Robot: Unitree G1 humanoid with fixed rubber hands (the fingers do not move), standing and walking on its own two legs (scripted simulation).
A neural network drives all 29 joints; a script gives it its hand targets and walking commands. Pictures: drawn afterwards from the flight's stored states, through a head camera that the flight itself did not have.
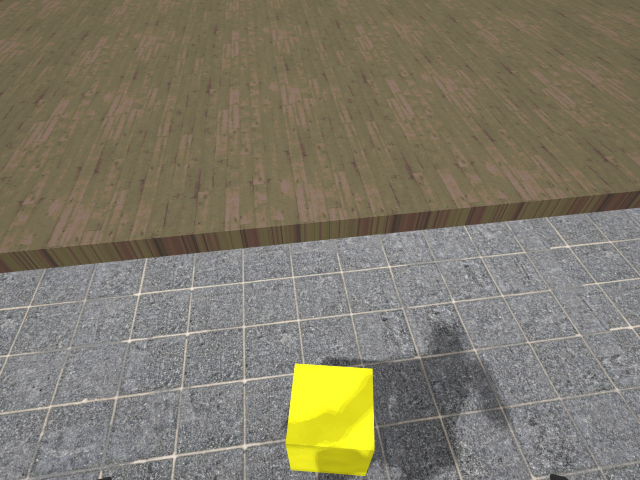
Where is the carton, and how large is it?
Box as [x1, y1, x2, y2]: [286, 364, 374, 475]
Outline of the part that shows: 295,364 286,435 286,448 291,469 364,475 374,450 372,369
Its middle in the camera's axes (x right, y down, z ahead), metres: +0.03 +0.51 +1.08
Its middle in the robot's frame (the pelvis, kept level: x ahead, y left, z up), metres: +0.42 -0.02 -0.66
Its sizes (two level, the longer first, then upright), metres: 0.210 0.200 0.250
